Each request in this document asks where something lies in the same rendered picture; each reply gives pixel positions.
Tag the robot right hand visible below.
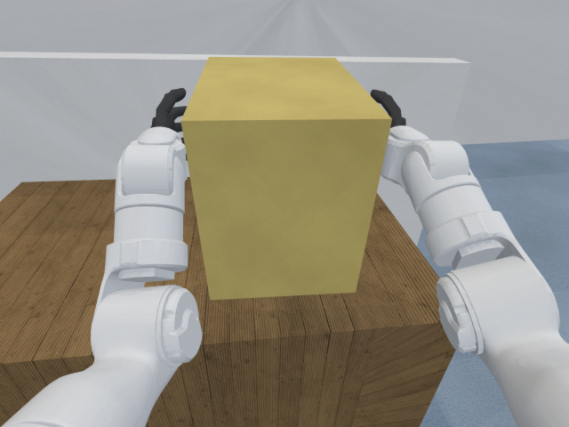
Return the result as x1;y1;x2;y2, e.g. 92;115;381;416
371;90;406;128

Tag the robot left hand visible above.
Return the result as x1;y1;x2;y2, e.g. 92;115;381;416
151;88;187;161

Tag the robot left upper arm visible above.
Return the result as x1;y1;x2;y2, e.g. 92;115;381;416
1;285;203;427

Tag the pedestal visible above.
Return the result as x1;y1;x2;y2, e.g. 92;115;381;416
0;177;456;427

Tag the left robot forearm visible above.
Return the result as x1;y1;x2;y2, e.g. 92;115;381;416
91;126;188;356

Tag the robot right upper arm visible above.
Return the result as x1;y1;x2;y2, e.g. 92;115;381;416
437;255;569;427

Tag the carton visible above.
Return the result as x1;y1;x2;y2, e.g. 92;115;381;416
181;57;392;300

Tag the right robot forearm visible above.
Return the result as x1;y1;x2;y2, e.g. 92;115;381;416
381;125;560;330

